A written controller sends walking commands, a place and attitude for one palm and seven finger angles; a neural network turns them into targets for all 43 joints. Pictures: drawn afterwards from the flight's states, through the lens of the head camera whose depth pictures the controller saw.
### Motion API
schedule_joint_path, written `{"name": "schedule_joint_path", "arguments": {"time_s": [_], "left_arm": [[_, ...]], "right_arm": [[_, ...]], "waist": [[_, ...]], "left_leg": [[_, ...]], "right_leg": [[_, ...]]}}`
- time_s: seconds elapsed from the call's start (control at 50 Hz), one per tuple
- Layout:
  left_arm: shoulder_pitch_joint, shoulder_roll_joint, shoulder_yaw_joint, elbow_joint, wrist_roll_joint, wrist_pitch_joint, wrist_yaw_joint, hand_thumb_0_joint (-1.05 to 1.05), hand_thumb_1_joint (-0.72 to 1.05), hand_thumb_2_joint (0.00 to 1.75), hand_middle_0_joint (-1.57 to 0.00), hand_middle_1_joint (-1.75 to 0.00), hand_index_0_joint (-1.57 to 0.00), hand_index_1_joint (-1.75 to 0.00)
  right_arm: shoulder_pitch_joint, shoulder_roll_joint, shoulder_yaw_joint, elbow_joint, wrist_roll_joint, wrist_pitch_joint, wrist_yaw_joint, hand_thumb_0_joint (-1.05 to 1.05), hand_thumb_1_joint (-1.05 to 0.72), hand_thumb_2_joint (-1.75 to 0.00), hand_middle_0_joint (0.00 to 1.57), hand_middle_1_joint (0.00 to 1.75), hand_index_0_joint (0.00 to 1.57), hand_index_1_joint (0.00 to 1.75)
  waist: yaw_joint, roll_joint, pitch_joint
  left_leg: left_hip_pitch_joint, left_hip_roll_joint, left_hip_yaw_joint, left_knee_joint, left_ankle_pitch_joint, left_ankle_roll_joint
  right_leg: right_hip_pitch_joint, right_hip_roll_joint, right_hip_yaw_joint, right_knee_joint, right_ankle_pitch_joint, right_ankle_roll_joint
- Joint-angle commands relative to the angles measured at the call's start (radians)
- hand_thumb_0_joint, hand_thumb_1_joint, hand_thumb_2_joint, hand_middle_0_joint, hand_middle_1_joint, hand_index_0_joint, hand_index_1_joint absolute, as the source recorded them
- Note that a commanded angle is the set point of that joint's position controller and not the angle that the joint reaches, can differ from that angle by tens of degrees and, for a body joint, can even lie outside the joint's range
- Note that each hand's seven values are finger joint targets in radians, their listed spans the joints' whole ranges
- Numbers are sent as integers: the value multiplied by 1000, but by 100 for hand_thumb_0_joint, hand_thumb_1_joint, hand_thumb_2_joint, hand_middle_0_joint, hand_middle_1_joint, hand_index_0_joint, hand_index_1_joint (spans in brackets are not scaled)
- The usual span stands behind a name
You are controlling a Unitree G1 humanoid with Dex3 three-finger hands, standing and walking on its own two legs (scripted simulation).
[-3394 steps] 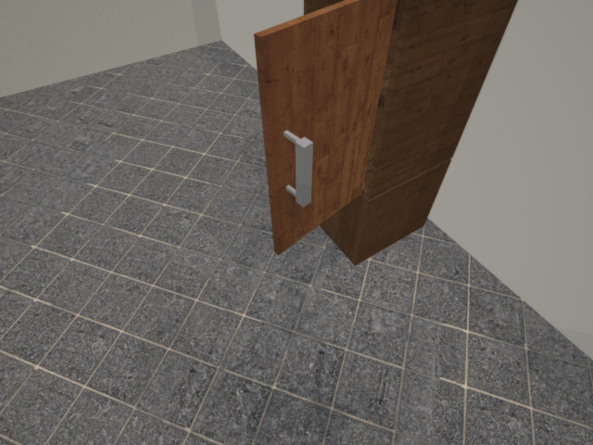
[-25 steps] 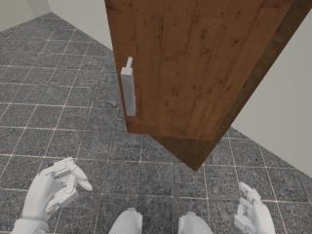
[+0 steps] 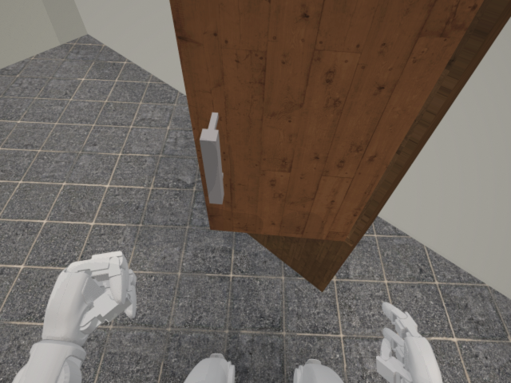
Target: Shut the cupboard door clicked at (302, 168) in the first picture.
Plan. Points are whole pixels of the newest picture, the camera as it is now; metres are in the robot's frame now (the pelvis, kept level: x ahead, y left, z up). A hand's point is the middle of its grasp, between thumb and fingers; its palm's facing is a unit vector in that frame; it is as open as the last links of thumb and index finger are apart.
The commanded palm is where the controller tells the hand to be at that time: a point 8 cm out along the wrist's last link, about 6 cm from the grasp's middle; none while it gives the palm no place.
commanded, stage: raise the hand and make a fist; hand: left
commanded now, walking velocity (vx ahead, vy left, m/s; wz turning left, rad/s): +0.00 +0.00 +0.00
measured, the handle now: (215, 161) +0.47 +0.11 +0.05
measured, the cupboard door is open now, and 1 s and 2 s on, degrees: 36 36 36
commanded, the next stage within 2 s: bring the fist close to the handle in 0.38 s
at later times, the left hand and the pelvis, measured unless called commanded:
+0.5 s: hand (146, 302) +0.22 +0.16 +0.05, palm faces -0.03 -1.00 -0.05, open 3.1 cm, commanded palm +0.21 +0.22 +0.06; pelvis +0.00 -0.02 +0.00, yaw +0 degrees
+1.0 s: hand (192, 246) +0.30 +0.12 +0.06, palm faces -0.04 -1.00 -0.03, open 3.1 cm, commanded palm +0.28 +0.17 +0.06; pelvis +0.00 -0.03 +0.00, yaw +0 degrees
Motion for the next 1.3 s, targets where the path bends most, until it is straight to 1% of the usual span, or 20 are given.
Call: {"name": "schedule_joint_path", "arguments": {"time_s": [0.0,0.06,0.1,0.22,0.36,0.46,0.5,0.54,0.58,0.72,0.8,0.84,0.9,0.96,1.02,1.08,1.1,1.14,1.2,1.28], "left_arm": [[-16,96,46,-138,-12,-28,-10,0,90,90,-130,-150,-130,-150],[-29,112,58,-183,-15,-39,-10,0,90,90,-130,-150,-130,-150],[-39,136,83,-191,-16,-56,3,0,90,90,-130,-150,-130,-150],[-50,105,62,-184,-14,-109,18,0,90,90,-130,-150,-130,-150],[-35,106,50,-145,-20,-74,-15,0,90,90,-130,-150,-130,-150],[-58,118,75,-178,-28,-97,-5,0,90,90,-130,-150,-130,-150],[-122,115,56,-182,-22,-110,6,0,90,90,-130,-150,-130,-150],[-194,82,13,-156,-11,-116,14,0,90,90,-130,-150,-130,-150],[-224,72,-2,-115,2,-114,17,0,90,90,-130,-150,-130,-150],[-293,96,5,-93,26,-42,42,0,90,90,-130,-150,-130,-150],[-374,96,22,-58,42,-32,99,0,90,90,-130,-150,-130,-150],[-409,58,-6,-17,48,-36,117,0,90,90,-130,-150,-130,-150],[-431,32,-42,20,62,-37,124,0,90,90,-130,-150,-130,-150],[-442,-9,-95,36,78,-35,123,0,90,90,-130,-150,-130,-150],[-489,6,-86,43,85,-36,134,0,90,90,-130,-150,-130,-150],[-582,-11,-98,56,95,-54,166,0,90,90,-130,-150,-130,-150],[-627,20,-70,70,102,-61,183,0,90,90,-130,-150,-130,-150],[-689,-8,-93,114,117,-74,204,0,90,90,-130,-150,-130,-150],[-772,10,-80,162,132,-84,229,0,90,90,-130,-150,-130,-150],[-827,-30,-106,227,134,-78,230,0,90,90,-130,-150,-130,-150]], "right_arm": [[-36,-140,-69,-154,7,-53,-6,0,-90,-90,20,30,20,30],[-34,-139,-72,-158,8,-55,-7,0,-90,-90,20,30,20,30],[-39,-137,-70,-154,4,-55,-10,0,-90,-90,20,30,20,30],[-45,-130,-69,-137,-1,-63,-3,0,-90,-90,20,30,20,30],[-43,-135,-72,-146,10,-55,-5,0,-90,-90,20,30,20,30],[-50,-125,-69,-143,8,-57,-11,0,-90,-90,20,30,20,30],[-48,-128,-64,-134,2,-61,-11,0,-90,-90,20,30,20,30],[-47,-127,-63,-120,1,-68,-9,0,-90,-90,20,30,20,30],[-43,-134,-64,-112,2,-71,-8,0,-90,-90,20,30,20,30],[-36,-131,-66,-123,5,-51,-4,0,-90,-90,20,30,20,30],[-36,-127,-62,-113,0,-33,-1,0,-90,-90,20,30,20,30],[-37,-122,-62,-104,-1,-28,6,0,-90,-90,20,30,20,30],[-33,-127,-64,-98,-3,-20,14,0,-90,-90,20,30,20,30],[-22,-124,-69,-96,-2,-9,22,0,-90,-90,20,30,20,30],[-14,-126,-73,-89,-3,2,23,0,-90,-90,20,30,20,30],[-23,-121,-70,-82,-6,11,25,0,-90,-90,20,30,20,30],[-20,-125,-71,-66,-8,16,22,0,-90,-90,20,30,20,30],[-27,-119,-66,-61,-11,23,28,0,-90,-90,20,30,20,30],[-26,-123,-68,-45,-13,33,30,0,-90,-90,20,30,20,30],[-14,-119,-71,-35,-13,45,38,0,-90,-90,20,30,20,30]], "waist": [[-2,10,-170],[1,11,-208],[7,10,-195],[-3,38,-192],[-9,-9,-189],[-3,-8,-193],[-15,17,-174],[-39,9,-166],[-43,-7,-158],[-13,2,-260],[-14,-27,-252],[-26,-46,-239],[-24,-15,-235],[-33,-35,-266],[-34,-47,-270],[-44,-57,-249],[-46,-51,-239],[-52,-48,-228],[-51,-36,-253],[-48,-22,-320]], "left_leg": [[140,-3,-85,-224,260,-49],[162,-3,-79,-224,291,-49],[152,-4,-79,-220,298,-46],[146,-6,-68,-205,274,-46],[116,-11,-53,-200,230,-35],[109,-13,-50,-188,238,-32],[102,-12,-53,-177,234,-31],[92,-12,-55,-164,201,-30],[83,-11,-58,-164,174,-30],[109,-15,-42,-178,246,-26],[104,-11,-42,-184,266,-27],[101,-13,-36,-183,255,-29],[113,-12,-36,-191,273,-30],[144,-10,-32,-194,306,-30],[149,-8,-32,-196,322,-30],[147,-9,-31,-198,290,-30],[142,-7,-35,-195,288,-29],[137,-9,-33,-198,258,-31],[136,-12,-32,-193,238,-28],[167,-12,-27,-198,274,-32]], "right_leg": [[140,46,36,-144,161,-15],[166,42,40,-143,191,-12],[170,45,43,-141,197,-16],[143,40,50,-134,178,-14],[178,34,77,-171,153,-5],[191,31,90,-171,157,-5],[165,32,90,-163,151,-8],[125,30,94,-162,117,-2],[102,30,91,-163,80,-3],[211,21,111,-169,175,-1],[221,24,104,-164,205,1],[212,20,108,-170,205,6],[213,19,104,-167,232,-2],[227,17,99,-163,287,2],[240,15,101,-165,316,2],[213,13,100,-170,275,4],[204,16,102,-167,268,0],[181,14,101,-167,230,1],[184,15,111,-169,203,-2],[212,15,110,-165,257,-3]]}}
